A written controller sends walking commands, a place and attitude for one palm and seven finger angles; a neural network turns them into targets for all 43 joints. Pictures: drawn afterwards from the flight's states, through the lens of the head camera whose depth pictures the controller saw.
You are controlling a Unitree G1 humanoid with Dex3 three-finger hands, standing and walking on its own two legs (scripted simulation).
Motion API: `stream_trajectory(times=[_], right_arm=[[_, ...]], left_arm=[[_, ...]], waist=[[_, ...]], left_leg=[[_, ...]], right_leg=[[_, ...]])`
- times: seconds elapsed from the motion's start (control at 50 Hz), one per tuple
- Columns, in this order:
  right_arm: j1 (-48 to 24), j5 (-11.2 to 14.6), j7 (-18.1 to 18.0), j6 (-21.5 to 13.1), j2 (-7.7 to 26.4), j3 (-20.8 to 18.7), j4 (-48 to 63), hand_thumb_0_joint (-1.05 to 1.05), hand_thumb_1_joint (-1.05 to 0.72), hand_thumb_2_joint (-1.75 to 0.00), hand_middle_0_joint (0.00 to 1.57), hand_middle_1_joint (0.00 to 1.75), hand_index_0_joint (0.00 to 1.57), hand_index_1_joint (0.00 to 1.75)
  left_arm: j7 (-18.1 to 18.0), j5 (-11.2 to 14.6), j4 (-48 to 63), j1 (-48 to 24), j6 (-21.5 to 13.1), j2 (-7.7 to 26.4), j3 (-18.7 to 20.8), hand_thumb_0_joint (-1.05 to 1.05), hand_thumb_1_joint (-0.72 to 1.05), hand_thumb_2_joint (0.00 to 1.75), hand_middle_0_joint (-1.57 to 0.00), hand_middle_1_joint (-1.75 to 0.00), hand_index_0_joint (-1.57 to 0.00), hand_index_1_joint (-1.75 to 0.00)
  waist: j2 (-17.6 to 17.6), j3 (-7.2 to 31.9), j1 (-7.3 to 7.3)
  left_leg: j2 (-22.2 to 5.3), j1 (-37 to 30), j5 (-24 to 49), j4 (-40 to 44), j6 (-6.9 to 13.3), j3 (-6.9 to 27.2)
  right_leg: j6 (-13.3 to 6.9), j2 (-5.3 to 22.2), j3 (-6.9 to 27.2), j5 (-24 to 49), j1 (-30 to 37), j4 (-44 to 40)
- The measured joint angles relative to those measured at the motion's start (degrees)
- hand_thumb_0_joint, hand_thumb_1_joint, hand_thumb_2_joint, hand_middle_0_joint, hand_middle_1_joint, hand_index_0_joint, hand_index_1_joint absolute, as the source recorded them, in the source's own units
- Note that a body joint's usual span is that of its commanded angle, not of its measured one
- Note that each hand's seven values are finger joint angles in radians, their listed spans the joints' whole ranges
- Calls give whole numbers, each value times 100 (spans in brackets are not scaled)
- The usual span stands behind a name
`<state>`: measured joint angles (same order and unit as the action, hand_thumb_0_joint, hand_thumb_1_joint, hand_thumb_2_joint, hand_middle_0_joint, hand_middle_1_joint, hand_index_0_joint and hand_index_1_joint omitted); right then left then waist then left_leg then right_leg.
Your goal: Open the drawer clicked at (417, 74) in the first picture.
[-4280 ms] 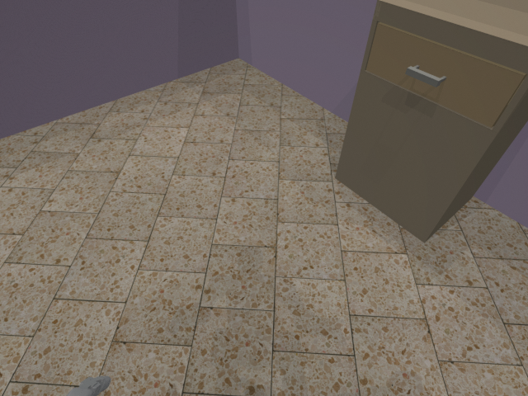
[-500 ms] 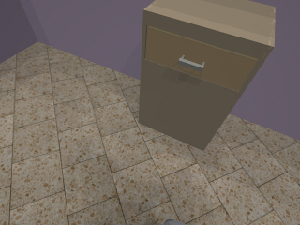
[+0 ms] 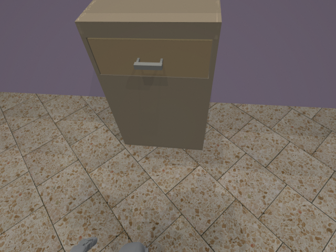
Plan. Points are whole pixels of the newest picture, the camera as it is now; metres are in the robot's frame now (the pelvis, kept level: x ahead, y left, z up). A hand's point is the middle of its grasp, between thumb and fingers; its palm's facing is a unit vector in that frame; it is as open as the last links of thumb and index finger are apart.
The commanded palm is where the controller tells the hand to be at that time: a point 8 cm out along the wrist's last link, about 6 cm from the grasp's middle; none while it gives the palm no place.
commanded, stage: turn to face it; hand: left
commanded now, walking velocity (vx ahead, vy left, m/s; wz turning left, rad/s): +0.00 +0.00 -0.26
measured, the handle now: (149, 63) +0.82 +0.12 -0.04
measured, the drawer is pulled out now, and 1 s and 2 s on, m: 0.00 0.00 0.00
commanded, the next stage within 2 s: take the last steps up to it in 0.04 s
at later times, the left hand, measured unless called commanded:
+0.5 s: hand out of the picture +0.09 +0.22 -0.17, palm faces -0.10 -0.98 -0.16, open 7.4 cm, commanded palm none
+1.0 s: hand (144, 206) +0.26 +0.09 -0.15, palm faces -0.06 -0.97 -0.24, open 7.1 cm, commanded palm none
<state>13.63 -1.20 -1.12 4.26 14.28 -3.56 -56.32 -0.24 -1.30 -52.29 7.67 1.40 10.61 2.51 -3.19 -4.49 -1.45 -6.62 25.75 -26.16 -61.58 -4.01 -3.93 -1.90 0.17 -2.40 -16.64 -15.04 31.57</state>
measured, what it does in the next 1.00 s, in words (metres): walks ahead: left foot, then right foot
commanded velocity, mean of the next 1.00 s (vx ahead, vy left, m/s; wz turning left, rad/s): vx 0.25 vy -0.01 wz -0.05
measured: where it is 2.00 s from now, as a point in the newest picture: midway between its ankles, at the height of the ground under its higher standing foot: (203, 245)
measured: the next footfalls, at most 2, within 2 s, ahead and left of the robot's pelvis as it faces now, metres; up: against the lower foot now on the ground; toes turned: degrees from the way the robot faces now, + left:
left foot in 0.28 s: +0.05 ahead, +0.13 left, +0.00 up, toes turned +1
right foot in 0.76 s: +0.19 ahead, -0.16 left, +0.00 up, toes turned -17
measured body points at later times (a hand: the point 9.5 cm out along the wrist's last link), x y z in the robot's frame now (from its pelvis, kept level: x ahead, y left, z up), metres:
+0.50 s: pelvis +0.04 +0.03 +0.02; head +0.05 +0.06 +0.46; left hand +0.09 +0.27 -0.15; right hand -0.01 -0.19 -0.12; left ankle +0.01 +0.13 -0.73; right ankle +0.02 -0.13 -0.64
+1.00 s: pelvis +0.17 -0.08 +0.01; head +0.17 -0.11 +0.46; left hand +0.26 +0.14 -0.13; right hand +0.13 -0.31 -0.16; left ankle +0.18 +0.06 -0.65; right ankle +0.16 -0.14 -0.73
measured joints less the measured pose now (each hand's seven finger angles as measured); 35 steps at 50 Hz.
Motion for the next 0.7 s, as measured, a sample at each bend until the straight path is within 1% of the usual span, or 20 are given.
stream_trajectory(times=[0.04, 0.08, 0.16, 0.22, 0.26, 0.28, 0.32, 0.34, 0.36, 0.4, 0.44, 0.48, 0.54, 0.6, 0.64, 0.7], right_arm=[[-51, -4, 12, -33, -15, 7, 22, 1, -91, -89, 20, 30, 20, 30], [-102, -3, 17, -61, -41, 16, 47, 1, -91, -89, 20, 30, 20, 30], [-226, 13, 11, -88, -114, 45, 65, 1, -91, -89, 20, 30, 20, 30], [-251, 14, 6, -154, -197, 90, 79, 0, -91, -89, 20, 30, 20, 30], [-174, 2, 12, -261, -257, 137, 92, 0, -91, -89, 20, 30, 20, 30], [-106, -15, 13, -341, -277, 160, 102, 0, -91, -89, 20, 30, 20, 30], [1, -67, 19, -424, -384, 208, 86, 0, -91, -89, 20, 30, 20, 30], [84, -83, 20, -446, -421, 237, 86, 0, -91, -89, 20, 30, 20, 30], [178, -92, 12, -472, -456, 258, 69, 0, -91, -89, 20, 30, 20, 30], [372, -90, -9, -518, -521, 292, -10, 0, -91, -89, 20, 30, 20, 30], [565, -72, -24, -569, -579, 313, -113, 0, -91, -89, 20, 30, 20, 30], [743, -53, -36, -617, -636, 318, -232, 0, -91, -89, 20, 30, 20, 30], [989, -41, -50, -672, -720, 310, -406, 0, -91, -89, 20, 30, 20, 30], [1196, -54, -51, -695, -793, 292, -570, 0, -91, -89, 20, 30, 20, 30], [1307, -72, -41, -693, -824, 276, -666, 0, -91, -89, 20, 30, 20, 30], [1452, -98, -19, -667, -841, 248, -802, 0, -91, -89, 20, 30, 20, 30]], left_arm=[[-4, -4, -44, 46, 6, -25, -26, 1, 91, 90, -20, -30, -20, -30], [2, -9, -85, 95, 6, -42, -45, 1, 90, 90, -20, -30, -20, -30], [12, -26, -160, 213, 10, -48, -47, 1, 90, 90, -20, -30, -20, -30], [14, -36, -246, 309, 35, -9, -18, 1, 90, 90, -20, -30, -20, -30], [21, -19, -311, 414, 56, 40, 10, 1, 90, 90, -20, -30, -20, -30], [29, -2, -334, 486, 72, 62, 27, 1, 90, 90, -20, -30, -20, -30], [49, -4, -434, 574, 138, 130, 82, 1, 90, 90, -20, -30, -20, -30], [77, -29, -478, 621, 167, 150, 105, 1, 91, 90, -20, -30, -20, -30], [113, -58, -522, 660, 173, 168, 127, 1, 91, 90, -20, -30, -20, -30], [174, -91, -592, 717, 138, 208, 161, 1, 91, 90, -20, -30, -20, -30], [202, -91, -637, 755, 85, 237, 173, 1, 91, 90, -20, -30, -20, -30], [203, -84, -680, 781, 45, 249, 175, 1, 91, 90, -20, -30, -20, -30], [192, -79, -761, 775, 40, 233, 162, 1, 91, 90, -20, -30, -20, -30], [195, -71, -843, 682, 58, 179, 122, 1, 91, 90, -20, -30, -20, -30], [200, -60, -877, 563, 60, 123, 83, 1, 91, 90, -20, -30, -19, -30], [212, -44, -867, 318, 13, 14, 43, 1, 91, 90, -20, -30, -19, -30]], waist=[[59, 32, -5], [109, 61, 7], [199, 104, 92], [288, 163, 151], [360, 254, 175], [374, 330, 171], [509, 382, 157], [520, 408, 146], [519, 432, 126], [515, 457, 102], [519, 466, 96], [530, 462, 98], [541, 428, 68], [527, 356, 6], [496, 288, -69], [416, 194, -203]], left_leg=[[46, 78, 190, 54, -42, 63], [87, 61, 295, 287, -66, 102], [191, -144, 284, 906, -64, 129], [283, -479, 296, 1615, -11, 75], [333, -904, 564, 2452, 47, -18], [338, -1079, 526, 2845, 157, -10], [373, -1112, 604, 2808, 423, -99], [351, -1185, 672, 2881, 499, -142], [330, -1291, 757, 3034, 535, -170], [310, -1539, 943, 3434, 530, -215], [313, -1764, 1075, 3799, 516, -259], [327, -1953, 1141, 4059, 506, -320], [345, -2181, 1127, 4270, 477, -415], [336, -2386, 1039, 4366, 414, -514], [311, -2490, 942, 4357, 348, -567], [247, -2581, 730, 4226, 211, -610]], right_leg=[[-20, -21, 76, 110, 50, -158], [-26, -53, 141, 180, 76, -258], [-6, -150, 267, 253, 67, -324], [44, -210, 319, 251, 56, -304], [103, -246, 346, 165, 15, -167], [112, -276, 344, -13, -79, 34], [124, -260, 355, -770, -379, 889], [130, -263, 324, -884, -571, 1416], [144, -244, 283, -841, -755, 1902], [185, -149, 232, -508, -1058, 2606], [234, -22, 235, -139, -1272, 2957], [285, 106, 261, 121, -1411, 3066], [352, 291, 230, 293, -1500, 2902], [388, 440, 53, 255, -1460, 2356], [377, 490, -102, 140, -1366, 1834], [312, 459, -295, -18, -1159, 1048]])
